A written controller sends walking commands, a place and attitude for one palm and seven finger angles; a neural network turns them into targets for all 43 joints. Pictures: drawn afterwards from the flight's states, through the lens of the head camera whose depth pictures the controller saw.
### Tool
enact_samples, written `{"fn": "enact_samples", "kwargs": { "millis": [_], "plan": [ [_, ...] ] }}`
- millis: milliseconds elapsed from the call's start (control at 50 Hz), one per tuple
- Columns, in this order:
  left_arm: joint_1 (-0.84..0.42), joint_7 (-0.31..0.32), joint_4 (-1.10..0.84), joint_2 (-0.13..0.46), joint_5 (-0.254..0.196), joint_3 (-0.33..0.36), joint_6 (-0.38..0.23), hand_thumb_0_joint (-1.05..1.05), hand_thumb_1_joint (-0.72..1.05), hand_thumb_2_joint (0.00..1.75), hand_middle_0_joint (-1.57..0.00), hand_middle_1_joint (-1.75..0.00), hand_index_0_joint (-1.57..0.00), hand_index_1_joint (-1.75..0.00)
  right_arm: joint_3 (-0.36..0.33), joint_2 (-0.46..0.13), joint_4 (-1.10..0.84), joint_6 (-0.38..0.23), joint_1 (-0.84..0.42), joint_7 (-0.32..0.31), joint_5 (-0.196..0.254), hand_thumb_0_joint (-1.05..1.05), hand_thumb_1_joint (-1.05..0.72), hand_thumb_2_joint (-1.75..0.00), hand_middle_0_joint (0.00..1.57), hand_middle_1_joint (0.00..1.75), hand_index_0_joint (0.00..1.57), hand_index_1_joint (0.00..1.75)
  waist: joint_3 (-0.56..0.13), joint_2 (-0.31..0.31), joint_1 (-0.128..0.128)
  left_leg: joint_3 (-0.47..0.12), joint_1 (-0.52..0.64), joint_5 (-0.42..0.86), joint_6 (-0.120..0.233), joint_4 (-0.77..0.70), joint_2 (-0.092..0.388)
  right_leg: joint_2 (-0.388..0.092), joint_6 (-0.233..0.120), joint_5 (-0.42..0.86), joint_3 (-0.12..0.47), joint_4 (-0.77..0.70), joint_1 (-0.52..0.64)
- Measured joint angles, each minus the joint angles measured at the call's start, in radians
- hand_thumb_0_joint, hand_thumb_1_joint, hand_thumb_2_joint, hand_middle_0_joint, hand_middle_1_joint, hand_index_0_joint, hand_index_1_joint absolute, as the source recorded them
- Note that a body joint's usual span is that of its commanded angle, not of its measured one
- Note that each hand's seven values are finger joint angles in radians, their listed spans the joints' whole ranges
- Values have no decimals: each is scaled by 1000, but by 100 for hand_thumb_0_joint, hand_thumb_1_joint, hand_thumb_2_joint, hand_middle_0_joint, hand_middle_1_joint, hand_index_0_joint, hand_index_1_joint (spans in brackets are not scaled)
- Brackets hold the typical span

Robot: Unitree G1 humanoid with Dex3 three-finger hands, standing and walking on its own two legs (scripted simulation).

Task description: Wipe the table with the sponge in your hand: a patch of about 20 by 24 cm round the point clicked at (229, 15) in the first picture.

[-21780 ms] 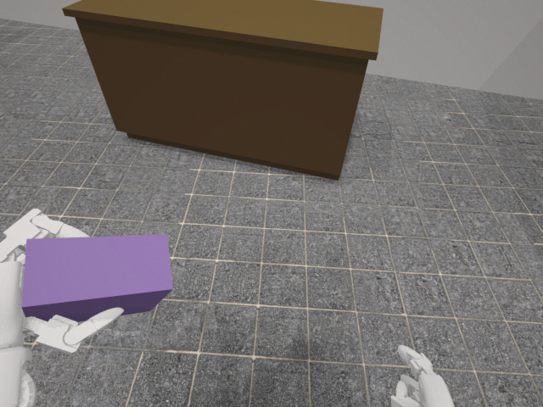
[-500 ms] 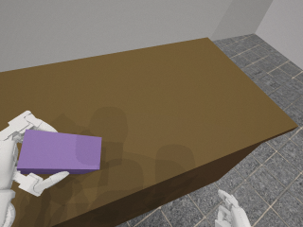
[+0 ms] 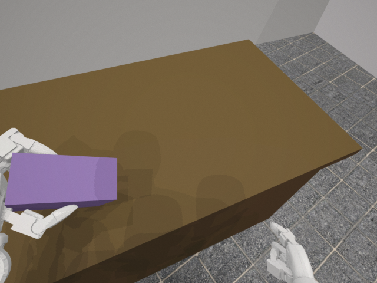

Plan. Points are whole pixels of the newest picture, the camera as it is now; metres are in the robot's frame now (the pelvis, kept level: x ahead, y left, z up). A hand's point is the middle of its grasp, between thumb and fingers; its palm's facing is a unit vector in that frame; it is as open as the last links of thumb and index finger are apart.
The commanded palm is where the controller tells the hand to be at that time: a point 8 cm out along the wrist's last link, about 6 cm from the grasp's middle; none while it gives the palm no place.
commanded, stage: come to a stop and stand still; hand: left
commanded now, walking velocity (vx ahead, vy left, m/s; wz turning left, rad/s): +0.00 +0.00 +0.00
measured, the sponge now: (79, 184) +0.24 +0.20 +0.13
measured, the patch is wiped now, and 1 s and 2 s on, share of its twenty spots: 0.00 0.00 0.00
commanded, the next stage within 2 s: look again from close up in 0.42 s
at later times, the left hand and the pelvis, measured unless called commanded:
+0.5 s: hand (49, 192) +0.21 +0.22 +0.16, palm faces +0.32 -0.86 -0.40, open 10.3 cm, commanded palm +0.15 +0.26 +0.18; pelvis -0.01 -0.02 +0.00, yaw +0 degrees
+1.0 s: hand (34, 177) +0.24 +0.26 +0.15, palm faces +0.32 -0.83 -0.46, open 10.3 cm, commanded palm +0.17 +0.29 +0.18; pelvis +0.01 +0.01 +0.00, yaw +0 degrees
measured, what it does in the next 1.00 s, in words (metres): stands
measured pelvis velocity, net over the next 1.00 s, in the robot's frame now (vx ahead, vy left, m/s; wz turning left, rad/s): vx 0.01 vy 0.01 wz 0.01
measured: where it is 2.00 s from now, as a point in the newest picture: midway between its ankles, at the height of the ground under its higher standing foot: outside the picture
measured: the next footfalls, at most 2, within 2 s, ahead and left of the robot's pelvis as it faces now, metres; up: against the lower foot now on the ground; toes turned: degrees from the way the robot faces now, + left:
left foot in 1.56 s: -0.06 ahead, +0.10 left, +0.00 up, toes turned +1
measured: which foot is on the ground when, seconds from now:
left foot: down 0.00-1.00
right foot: down 0.00-1.00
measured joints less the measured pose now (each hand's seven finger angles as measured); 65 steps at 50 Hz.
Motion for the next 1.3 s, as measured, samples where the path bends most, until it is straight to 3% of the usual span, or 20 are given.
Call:
{"fn": "enact_samples", "kwargs": {
  "millis": [220, 320, 400, 520, 560, 580, 640, 700, 780, 820, 900, 1040, 1160, 1300],
  "plan": [
    [24, 11, 103, -31, -3, -30, 8, -1, -52, 102, -71, -133, -73, -132, -21, -46, 43, 6, 46, -33, 5, 2, -91, -90, 20, 30, 20, 30, -96, 41, 8, -7, 2, 30, -19, -30, 18, 21, -23, 27, -6, -34, 4],
    [-19, 16, 144, -59, 10, -61, 36, -1, -52, 102, -71, -133, -73, -132, -16, -48, 52, 0, 47, -32, 5, 2, -91, -90, 20, 30, 20, 30, -93, 34, 13, -19, -7, 34, -21, -27, 23, 31, -28, 42, -10, -52, 5],
    [-27, 16, 101, -50, 17, -76, 35, -1, -52, 102, -71, -133, -73, -132, -9, -41, 52, -8, 40, -29, 0, 2, -91, -90, 20, 30, 20, 30, -74, 17, 4, -21, -6, 40, -21, -32, 21, 30, -27, 46, -11, -57, 7],
    [9, 8, 35, 4, 7, -38, 6, -1, -52, 102, -71, -133, -73, -132, -4, -24, 39, -14, 35, -22, -4, 2, -91, -90, 20, 30, 21, 30, -66, 5, -9, -15, 10, 43, -14, -55, 8, 17, -19, 41, -5, -59, 12],
    [-91, -20, 60, 107, 22, -19, -17, -1, -52, 102, -71, -132, -73, -132, 17, -34, -11, -17, 75, -55, 29, 2, -91, -90, 20, 30, 20, 29, -61, 6, 11, -32, -17, 34, -10, -25, -3, 4, -5, 14, -21, -13, -14],
    [-150, -28, 88, 149, 28, 14, -39, -1, -52, 102, -71, -132, -73, -132, 21, -29, -5, -27, 76, -51, 23, 2, -91, -90, 20, 30, 20, 29, -59, 1, 16, -38, -27, 28, -10, -11, -9, -3, -8, -1, -28, 12, -27],
    [-241, -11, 157, 200, 3, 120, -61, -1, -52, 102, -71, -132, -73, -132, 39, -23, 28, -30, 52, -15, 1, 2, -91, -90, 20, 30, 21, 30, -75, -10, 23, -23, -47, 11, -10, 9, -6, -1, -23, -13, -13, 37, -56],
    [-185, 8, 159, 141, -24, 144, -48, -1, -52, 102, -71, -132, -73, -132, 29, -30, 21, -35, 55, 16, 3, 2, -90, -90, 20, 30, 21, 30, -101, 4, 11, 2, -42, -6, -2, 8, -6, -1, -9, -21, 13, 42, -62],
    [-36, -5, 112, -4, -15, 10, -18, -1, -52, 102, -71, -132, -73, -132, 3, -48, 20, -40, 64, 30, 10, 2, -90, -90, 20, 30, 21, 30, -103, 15, 2, 26, -3, -14, 14, -18, -25, -19, 14, -37, 38, 49, -44],
    [11, -22, 111, -39, 2, -58, -2, -1, -52, 102, -71, -132, -73, -132, -1, -47, 26, -32, 57, 24, 7, 2, -90, -90, 20, 30, 21, 30, -91, 5, -2, 26, 9, -15, 18, -25, -33, -27, 20, -45, 39, 53, -35],
    [11, -32, 113, -3, 23, -84, 34, -1, -52, 102, -71, -132, -73, -132, 4, -28, 25, -8, 34, 7, -1, 2, -91, -90, 20, 30, 21, 30, -55, -36, 1, 15, 10, -14, 17, -20, -42, -37, 19, -57, 28, 70, -35],
    [-34, 2, -19, 76, 7, 34, 49, -1, -52, 102, -71, -132, -73, -131, 0, -13, -11, -27, -7, 10, -3, 2, -91, -90, 20, 30, 21, 30, -13, -34, 20, -4, -17, -7, 12, 2, -38, -35, 14, -48, 8, 73, -46],
    [-22, -10, -46, 31, -2, 40, 16, -1, -52, 102, -71, -132, -73, -131, 7, 9, -17, -20, -29, 19, -8, 2, -91, -90, 20, 30, 21, 30, -28, 0, 36, 2, -10, 20, 0, -24, -26, -22, 6, -23, 13, 53, -46],
    [-14, -24, 59, -28, -20, -10, 64, -1, -52, 102, -71, -132, -73, -131, 27, 16, -32, 7, -34, 3, 0, 2, -90, -90, 20, 30, 21, 30, -29, 18, 30, -4, -51, 48, -34, -4, 21, 24, -37, 26, 4, 35, -74]
  ]
}}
